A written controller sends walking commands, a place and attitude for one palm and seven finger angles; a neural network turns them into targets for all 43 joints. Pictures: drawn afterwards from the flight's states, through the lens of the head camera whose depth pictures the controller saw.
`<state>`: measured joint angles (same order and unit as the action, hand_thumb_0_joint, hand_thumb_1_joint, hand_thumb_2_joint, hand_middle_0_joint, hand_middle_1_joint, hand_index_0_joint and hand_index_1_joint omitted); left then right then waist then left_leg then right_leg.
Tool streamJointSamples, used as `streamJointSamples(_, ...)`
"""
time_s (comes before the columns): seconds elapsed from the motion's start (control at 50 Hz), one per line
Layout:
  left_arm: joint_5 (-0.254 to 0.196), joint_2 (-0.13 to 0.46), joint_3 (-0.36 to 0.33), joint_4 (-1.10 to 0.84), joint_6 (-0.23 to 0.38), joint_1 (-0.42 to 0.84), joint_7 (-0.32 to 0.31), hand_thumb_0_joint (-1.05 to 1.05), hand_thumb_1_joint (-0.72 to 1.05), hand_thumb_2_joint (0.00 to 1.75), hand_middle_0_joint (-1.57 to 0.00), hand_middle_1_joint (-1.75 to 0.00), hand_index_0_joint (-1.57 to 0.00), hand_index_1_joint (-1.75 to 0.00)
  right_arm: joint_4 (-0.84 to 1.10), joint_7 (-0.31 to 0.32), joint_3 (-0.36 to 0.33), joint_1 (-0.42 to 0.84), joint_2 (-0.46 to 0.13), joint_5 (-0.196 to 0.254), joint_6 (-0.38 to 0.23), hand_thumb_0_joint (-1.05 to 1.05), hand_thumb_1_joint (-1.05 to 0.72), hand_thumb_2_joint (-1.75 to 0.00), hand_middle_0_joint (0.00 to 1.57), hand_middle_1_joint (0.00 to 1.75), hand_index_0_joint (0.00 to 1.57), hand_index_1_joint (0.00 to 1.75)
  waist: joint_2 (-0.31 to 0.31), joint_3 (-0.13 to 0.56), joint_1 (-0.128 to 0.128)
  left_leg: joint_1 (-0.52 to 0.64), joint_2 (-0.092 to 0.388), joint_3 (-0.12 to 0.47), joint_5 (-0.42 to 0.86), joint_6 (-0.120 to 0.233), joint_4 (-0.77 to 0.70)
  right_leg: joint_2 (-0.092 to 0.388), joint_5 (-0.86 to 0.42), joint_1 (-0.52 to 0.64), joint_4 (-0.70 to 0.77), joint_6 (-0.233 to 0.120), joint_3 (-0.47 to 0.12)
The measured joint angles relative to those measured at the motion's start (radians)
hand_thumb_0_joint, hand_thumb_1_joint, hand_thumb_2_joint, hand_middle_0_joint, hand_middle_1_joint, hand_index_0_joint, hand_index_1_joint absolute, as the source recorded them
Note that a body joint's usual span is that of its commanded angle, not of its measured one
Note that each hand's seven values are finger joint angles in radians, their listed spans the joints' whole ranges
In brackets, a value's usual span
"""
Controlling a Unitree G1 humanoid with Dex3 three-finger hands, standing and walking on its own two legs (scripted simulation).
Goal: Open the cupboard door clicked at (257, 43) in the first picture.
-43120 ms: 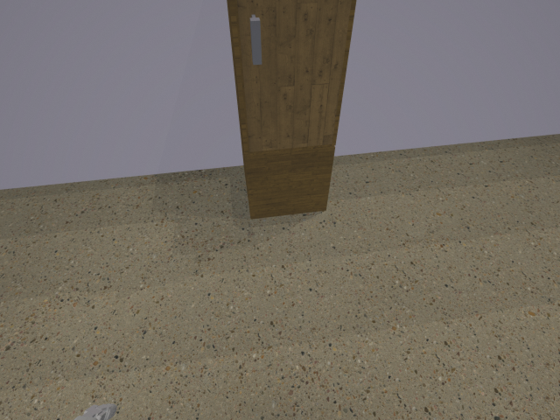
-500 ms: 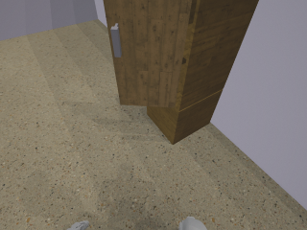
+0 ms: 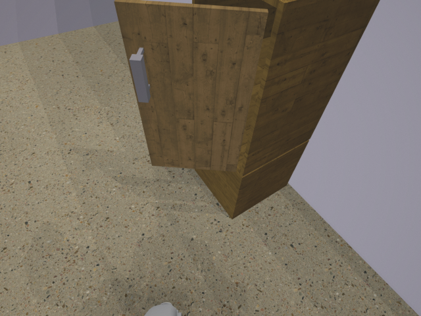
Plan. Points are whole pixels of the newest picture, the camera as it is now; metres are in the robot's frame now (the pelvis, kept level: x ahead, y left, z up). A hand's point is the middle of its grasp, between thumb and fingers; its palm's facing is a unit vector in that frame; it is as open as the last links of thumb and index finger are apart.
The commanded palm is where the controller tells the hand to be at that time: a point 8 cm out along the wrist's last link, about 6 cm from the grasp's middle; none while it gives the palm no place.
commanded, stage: come to a stop and stand still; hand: left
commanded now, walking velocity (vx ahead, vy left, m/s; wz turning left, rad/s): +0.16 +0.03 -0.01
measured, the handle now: (142, 75) +0.65 +0.22 +0.09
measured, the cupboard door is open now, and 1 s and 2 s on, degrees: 53 53 53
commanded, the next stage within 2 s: look again from close up in 1.20 s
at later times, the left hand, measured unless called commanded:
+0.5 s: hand out of the picture +0.11 +0.19 -0.17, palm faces -0.01 -0.97 -0.24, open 7.4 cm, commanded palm none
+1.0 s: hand out of the picture +0.05 +0.11 -0.17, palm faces +0.03 -0.98 -0.19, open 7.2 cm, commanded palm none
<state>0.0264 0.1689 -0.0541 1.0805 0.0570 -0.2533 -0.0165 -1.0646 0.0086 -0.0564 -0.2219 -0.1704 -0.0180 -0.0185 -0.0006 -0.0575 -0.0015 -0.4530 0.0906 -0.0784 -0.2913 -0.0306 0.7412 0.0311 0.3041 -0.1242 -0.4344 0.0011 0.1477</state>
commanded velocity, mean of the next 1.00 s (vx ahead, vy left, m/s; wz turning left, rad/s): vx -0.09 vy -0.05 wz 0.00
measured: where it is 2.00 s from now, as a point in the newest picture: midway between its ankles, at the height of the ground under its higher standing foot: outside the picture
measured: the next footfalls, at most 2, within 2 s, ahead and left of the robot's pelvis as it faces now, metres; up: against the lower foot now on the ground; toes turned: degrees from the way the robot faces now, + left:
left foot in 0.06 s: +0.14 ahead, +0.12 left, +0.00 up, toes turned +7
right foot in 0.56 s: +0.05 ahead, -0.16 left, +0.00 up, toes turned -5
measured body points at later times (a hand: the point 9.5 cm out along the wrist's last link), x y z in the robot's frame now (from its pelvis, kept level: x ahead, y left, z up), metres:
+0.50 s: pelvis +0.04 -0.01 +0.00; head +0.09 +0.00 +0.45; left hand +0.11 +0.24 -0.15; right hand +0.09 -0.25 -0.15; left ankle +0.10 +0.11 -0.74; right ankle +0.01 -0.15 -0.70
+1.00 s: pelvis +0.02 -0.07 +0.00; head +0.03 -0.06 +0.45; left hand +0.05 +0.16 -0.16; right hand +0.02 -0.29 -0.16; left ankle +0.01 +0.05 -0.74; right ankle +0.01 -0.15 -0.74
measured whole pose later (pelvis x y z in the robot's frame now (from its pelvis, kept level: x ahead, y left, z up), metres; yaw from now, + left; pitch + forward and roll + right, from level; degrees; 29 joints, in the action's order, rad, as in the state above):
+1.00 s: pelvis +0.02 -0.07 +0.00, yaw -1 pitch -2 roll +0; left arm 0.01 0.17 -0.01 1.12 -0.01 -0.23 -0.03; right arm -1.15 0.04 -0.01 -0.25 -0.13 -0.01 0.02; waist -0.01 -0.04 0.01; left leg -0.15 0.03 -0.06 -0.26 0.00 0.44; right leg -0.02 0.25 -0.14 -0.42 -0.04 0.09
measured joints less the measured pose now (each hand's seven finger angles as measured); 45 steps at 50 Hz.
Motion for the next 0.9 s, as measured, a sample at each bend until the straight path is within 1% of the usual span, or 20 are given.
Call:
streamJointSamples(0.04,0.0,-0.003,0.002,0.021,-0.011,-0.03,0.005,-0.02,0.94,0.9,-0.2,-0.3,-0.2,-0.3,0.014,-0.005,0.0,0.019,-0.017,-0.001,-0.013,0.02,-0.95,-0.9,0.2,0.3,0.2,0.3,-0.005,0.01,0.01,0.048,-0.014,-0.012,0.054,0.0,-0.116,0.009,0.041,0.017,-0.032,0.018,-0.003)
streamJointSamples(0.06,-0.001,-0.004,0.004,0.03,-0.018,-0.047,0.008,-0.02,0.93,0.9,-0.2,-0.3,-0.2,-0.3,0.02,-0.007,0.002,0.022,-0.024,-0.002,-0.022,0.02,-0.95,-0.9,0.2,0.3,0.2,0.3,-0.008,0.017,0.013,0.075,-0.023,-0.017,0.096,0.012,-0.161,0.015,0.071,0.018,-0.066,0.027,-0.006)
streamJointSamples(0.08,-0.003,-0.001,0.004,0.038,-0.027,-0.055,0.009,-0.01,0.93,0.9,-0.2,-0.3,-0.2,-0.3,0.023,-0.006,0.003,0.029,-0.022,-0.005,-0.031,0.02,-0.94,-0.9,0.2,0.3,0.2,0.3,-0.025,0.02,0.016,0.079,-0.036,-0.027,0.1,0.038,-0.146,0.032,0.103,0.005,-0.12,0.018,-0.016)
streamJointSamples(0.12,-0.009,0.003,0.011,0.051,-0.045,-0.059,0.004,-0.01,0.92,0.9,-0.2,-0.3,-0.2,-0.3,0.033,0.003,0.015,0.04,-0.013,-0.011,-0.036,0.01,-0.94,-0.9,0.2,0.3,0.2,0.3,-0.045,0.02,0.024,0.09,-0.049,-0.047,0.052,0.075,-0.117,0.036,0.2,-0.055,-0.281,0.004,-0.06)
streamJointSamples(0.16,-0.012,0.001,0.017,0.055,-0.061,-0.047,-0.004,0.0,0.92,0.9,-0.19,-0.3,-0.2,-0.29,0.037,0.019,0.031,0.049,0.0,-0.011,-0.029,0.01,-0.93,-0.9,0.2,0.3,0.2,0.3,-0.05,0.015,0.026,0.119,-0.056,-0.056,0.038,0.089,-0.144,0.029,0.233,-0.112,-0.392,0.005,-0.085)
streamJointSamples(0.24,-0.013,-0.004,0.019,0.026,-0.087,0.002,-0.005,0.0,0.92,0.9,-0.19,-0.3,-0.2,-0.29,0.038,0.041,0.046,0.077,0.026,-0.002,-0.003,0.0,-0.93,-0.9,0.2,0.3,0.2,0.3,-0.034,-0.015,0.028,0.153,-0.056,-0.055,0.075,0.091,-0.221,0.017,0.203,-0.204,-0.467,0.018,-0.104)
streamJointSamples(0.32,-0.005,0.008,0.003,-0.025,-0.111,0.041,-0.004,0.0,0.91,0.9,-0.2,-0.3,-0.2,-0.3,0.048,0.049,0.034,0.103,0.021,0.003,0.019,0.0,-0.95,-0.9,0.2,0.3,0.21,0.3,-0.02,-0.038,0.025,0.148,-0.038,-0.059,0.098,0.085,-0.256,0.0,0.172,-0.301,-0.575,0.027,-0.13)
streamJointSamples(0.38,-0.002,0.027,-0.012,-0.056,-0.123,0.065,-0.005,0.0,0.91,0.9,-0.2,-0.3,-0.2,-0.3,0.049,0.047,0.026,0.1,0.015,0.0,0.029,0.0,-0.94,-0.9,0.2,0.3,0.21,0.3,-0.016,-0.044,0.021,0.138,-0.02,-0.058,0.109,0.072,-0.263,-0.008,0.149,-0.337,-0.623,0.035,-0.142)
streamJointSamples(0.42,-0.001,0.037,-0.017,-0.071,-0.126,0.077,-0.005,0.0,0.91,0.9,-0.19,-0.3,-0.2,-0.29,0.047,0.044,0.018,0.092,0.008,-0.002,0.035,0.0,-0.93,-0.9,0.2,0.3,0.21,0.3,-0.008,-0.044,0.016,0.131,-0.008,-0.055,0.113,0.061,-0.262,-0.006,0.144,-0.326,-0.588,0.035,-0.14)
streamJointSamples(0.46,-0.001,0.041,-0.017,-0.081,-0.124,0.087,-0.005,0.0,0.91,0.9,-0.19,-0.3,-0.2,-0.29,0.044,0.039,0.01,0.081,-0.002,-0.004,0.039,0.0,-0.93,-0.9,0.2,0.3,0.21,0.3,0.003,-0.042,0.009,0.125,0.003,-0.05,0.115,0.049,-0.257,0.0,0.141,-0.29,-0.498,0.032,-0.131)
streamJointSamples(0.5,-0.002,0.041,-0.013,-0.089,-0.117,0.093,-0.004,0.0,0.91,0.9,-0.19,-0.3,-0.19,-0.29,0.04,0.033,0.003,0.067,-0.013,-0.005,0.044,0.0,-0.92,-0.9,0.2,0.3,0.21,0.3,0.016,-0.036,0.0,0.116,0.011,-0.045,0.115,0.035,-0.243,0.004,0.124,-0.236,-0.376,0.025,-0.12)
streamJointSamples(0.56,0.001,0.046,-0.006,-0.102,-0.096,0.081,-0.001,0.0,0.91,0.9,-0.19,-0.3,-0.2,-0.29,0.035,0.023,-0.007,0.032,-0.022,0.002,0.053,0.0,-0.92,-0.9,0.2,0.3,0.21,0.3,0.011,-0.008,-0.005,0.085,0.007,-0.046,0.095,0.008,-0.188,0.017,0.021,-0.122,-0.128,0.012,-0.115)
streamJointSamples(0.6,0.006,0.027,0.001,-0.088,-0.087,0.081,-0.007,0.0,0.91,0.9,-0.19,-0.3,-0.19,-0.29,0.025,0.016,-0.013,0.024,-0.038,0.008,0.071,0.01,-0.91,-0.9,0.2,0.3,0.2,0.3,0.037,-0.005,-0.01,0.062,0.002,-0.008,-0.035,0.002,-0.111,0.004,0.056,-0.121,-0.136,0.001,-0.108)
streamJointSamples(0.64,0.008,0.006,0.018,-0.08,-0.086,0.074,-0.005,0.0,0.91,0.9,-0.19,-0.3,-0.2,-0.29,0.018,0.011,-0.017,0.008,-0.047,0.007,0.087,0.01,-0.91,-0.9,0.2,0.3,0.2,0.3,0.054,0.004,-0.02,0.045,-0.023,0.028,-0.129,0.007,-0.018,-0.001,0.037,-0.108,-0.125,-0.009,-0.093)
streamJointSamples(0.7,0.002,-0.015,0.033,-0.065,-0.073,0.063,-0.006,0.0,0.91,0.9,-0.2,-0.3,-0.2,-0.3,-0.001,0.008,-0.01,-0.006,-0.041,0.008,0.09,0.01,-0.91,-0.9,0.2,0.3,0.2,0.3,0.046,0.013,-0.024,0.051,-0.047,0.036,-0.148,0.001,0.082,-0.007,0.006,-0.084,-0.083,-0.023,-0.084)
streamJointSamples(0.76,-0.002,-0.014,0.032,-0.05,-0.06,0.06,-0.015,0.0,0.93,0.9,-0.2,-0.3,-0.2,-0.3,-0.017,0.008,-0.001,-0.017,-0.021,0.013,0.082,0.01,-0.91,-0.9,0.2,0.3,0.2,0.3,0.032,0.017,-0.021,0.109,-0.054,0.032,-0.14,-0.005,0.033,-0.022,-0.008,-0.07,-0.055,-0.035,-0.073)
streamJointSamples(0.82,-0.008,-0.013,0.036,-0.033,-0.051,0.058,-0.015,0.0,0.93,0.9,-0.2,-0.3,-0.2,-0.3,-0.033,0.013,0.011,-0.023,-0.003,0.013,0.067,0.01,-0.91,-0.9,0.2,0.3,0.2,0.3,0.027,0.018,-0.017,0.206,-0.057,0.032,-0.052,-0.006,-0.146,-0.043,-0.006,-0.072,-0.062,-0.042,-0.055)
streamJointSamples(0.84,-0.013,-0.014,0.037,-0.025,-0.05,0.058,-0.015,0.0,0.93,0.9,-0.2,-0.3,-0.2,-0.3,-0.041,0.015,0.015,-0.025,0.002,0.013,0.058,0.01,-0.91,-0.9,0.2,0.3,0.2,0.3,0.031,0.018,-0.017,0.236,-0.053,0.037,0.007,0.009,-0.207,-0.052,0.0,-0.075,-0.072,-0.043,-0.046)
streamJointSamples(0.86,-0.019,-0.009,0.034,-0.015,-0.05,0.063,-0.018,0.0,0.94,0.9,-0.2,-0.3,-0.2,-0.3,-0.054,0.019,0.02,-0.021,0.015,0.011,0.051,0.01,-0.91,-0.9,0.2,0.3,0.2,0.3,0.016,0.012,-0.014,0.247,-0.058,0.038,0.014,0.024,-0.222,-0.048,0.004,-0.072,-0.077,-0.042,-0.044)
streamJointSamples(0.9,-0.022,0.0,0.031,0.001,-0.053,0.058,-0.023,0.0,0.94,0.9,-0.2,-0.3,-0.2,-0.3,-0.07,0.024,0.032,-0.02,0.036,0.009,0.043,0.01,-0.91,-0.9,0.2,0.3,0.2,0.3,-0.009,0.011,0.001,0.269,-0.062,0.029,0.006,0.03,-0.242,-0.046,-0.016,-0.052,-0.051,-0.049,-0.052)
